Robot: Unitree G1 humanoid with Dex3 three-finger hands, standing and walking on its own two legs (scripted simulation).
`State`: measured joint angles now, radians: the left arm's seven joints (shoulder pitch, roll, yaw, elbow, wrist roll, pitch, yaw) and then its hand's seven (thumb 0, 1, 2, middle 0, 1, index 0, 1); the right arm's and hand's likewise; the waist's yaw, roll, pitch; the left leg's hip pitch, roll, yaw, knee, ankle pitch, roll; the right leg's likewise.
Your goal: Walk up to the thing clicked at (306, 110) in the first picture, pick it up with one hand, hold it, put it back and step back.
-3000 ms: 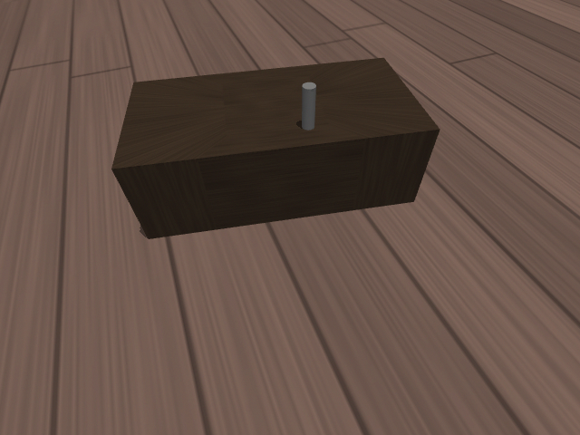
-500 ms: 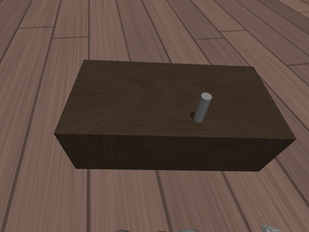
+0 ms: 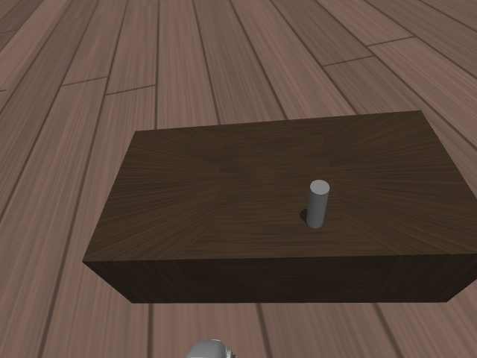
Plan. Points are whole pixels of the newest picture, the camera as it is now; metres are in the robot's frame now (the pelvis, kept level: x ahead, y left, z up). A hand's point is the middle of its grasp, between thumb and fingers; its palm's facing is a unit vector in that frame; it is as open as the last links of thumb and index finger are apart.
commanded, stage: walk up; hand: right
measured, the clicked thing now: (317, 205) +0.57 -0.17 -0.26
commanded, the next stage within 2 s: none
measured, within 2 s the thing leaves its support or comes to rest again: neither
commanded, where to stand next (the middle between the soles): +0.14 +0.04 m, yaw +0 degrees
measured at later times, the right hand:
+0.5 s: hand (378, 336) +0.19 -0.21 -0.15, palm faces -0.08 +0.93 -0.35, open 7.4 cm
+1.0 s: hand out of the picture +0.13 -0.19 -0.16, palm faces -0.05 +0.94 -0.32, open 7.4 cm
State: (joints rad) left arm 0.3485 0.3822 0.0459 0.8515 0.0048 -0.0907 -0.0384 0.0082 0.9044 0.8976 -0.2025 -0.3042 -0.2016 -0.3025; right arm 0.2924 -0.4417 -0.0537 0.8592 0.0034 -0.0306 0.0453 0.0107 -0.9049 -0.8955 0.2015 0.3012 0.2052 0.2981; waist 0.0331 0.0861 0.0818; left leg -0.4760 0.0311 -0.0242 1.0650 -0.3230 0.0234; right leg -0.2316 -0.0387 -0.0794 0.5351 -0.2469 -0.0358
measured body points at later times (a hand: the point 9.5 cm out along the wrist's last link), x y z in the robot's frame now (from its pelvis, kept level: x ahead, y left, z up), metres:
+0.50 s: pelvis +0.05 +0.03 -0.02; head +0.09 +0.03 +0.43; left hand +0.11 +0.34 -0.14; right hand +0.20 -0.26 -0.13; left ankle +0.12 +0.13 -0.74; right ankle +0.06 -0.11 -0.72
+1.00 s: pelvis +0.05 +0.05 -0.01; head +0.06 +0.06 +0.44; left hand +0.11 +0.38 -0.13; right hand +0.14 -0.24 -0.13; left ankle +0.08 +0.18 -0.74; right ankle +0.07 -0.10 -0.74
